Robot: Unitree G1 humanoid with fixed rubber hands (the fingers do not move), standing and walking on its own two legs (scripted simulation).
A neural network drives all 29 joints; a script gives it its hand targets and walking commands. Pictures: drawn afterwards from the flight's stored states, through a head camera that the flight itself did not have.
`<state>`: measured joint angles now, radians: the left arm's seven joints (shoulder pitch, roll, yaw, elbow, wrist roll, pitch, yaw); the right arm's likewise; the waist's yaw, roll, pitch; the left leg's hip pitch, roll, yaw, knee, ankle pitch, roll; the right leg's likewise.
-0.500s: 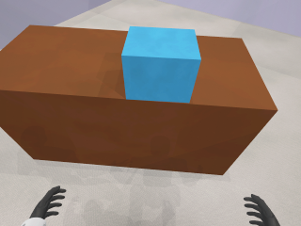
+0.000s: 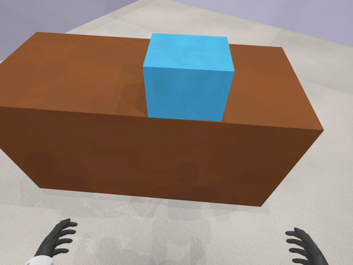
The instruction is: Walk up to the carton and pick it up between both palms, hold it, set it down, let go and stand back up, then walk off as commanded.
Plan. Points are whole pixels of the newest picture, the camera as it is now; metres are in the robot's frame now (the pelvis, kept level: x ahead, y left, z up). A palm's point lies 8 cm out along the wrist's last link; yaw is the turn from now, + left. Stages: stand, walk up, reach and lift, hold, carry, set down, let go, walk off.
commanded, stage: stand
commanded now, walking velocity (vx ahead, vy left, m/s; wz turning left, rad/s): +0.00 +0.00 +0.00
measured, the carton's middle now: (187, 77) +0.71 -0.02 +0.03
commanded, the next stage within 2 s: none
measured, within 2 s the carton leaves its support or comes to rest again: neither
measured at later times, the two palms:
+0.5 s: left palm (44, 261) +0.14 +0.29 -0.06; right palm out of the picture +0.14 -0.30 -0.06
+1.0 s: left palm (45, 261) +0.14 +0.29 -0.06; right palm out of the picture +0.13 -0.31 -0.06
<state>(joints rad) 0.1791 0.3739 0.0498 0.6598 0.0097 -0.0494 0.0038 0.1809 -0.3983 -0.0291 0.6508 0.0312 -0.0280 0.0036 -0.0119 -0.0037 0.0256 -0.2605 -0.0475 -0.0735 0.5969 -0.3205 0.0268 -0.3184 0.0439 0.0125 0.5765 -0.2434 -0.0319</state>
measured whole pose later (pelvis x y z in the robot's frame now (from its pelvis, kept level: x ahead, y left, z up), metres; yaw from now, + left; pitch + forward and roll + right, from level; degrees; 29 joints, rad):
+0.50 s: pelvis -0.01 +0.00 +0.00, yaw +0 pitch -1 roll +0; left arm 0.18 0.37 0.05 0.68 0.01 -0.05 0.00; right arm 0.19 -0.40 -0.03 0.66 0.03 -0.03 0.01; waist -0.01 0.00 0.02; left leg -0.25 -0.05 -0.07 0.58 -0.30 0.03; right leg -0.31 0.04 0.01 0.56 -0.22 -0.03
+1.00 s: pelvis -0.01 -0.01 +0.00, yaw +0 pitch -1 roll +0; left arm 0.18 0.37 0.05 0.69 0.01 -0.05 0.00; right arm 0.19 -0.40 -0.03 0.66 0.03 -0.03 0.01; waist -0.01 0.00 0.01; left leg -0.25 -0.05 -0.07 0.56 -0.29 0.02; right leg -0.31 0.04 0.01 0.55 -0.22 -0.03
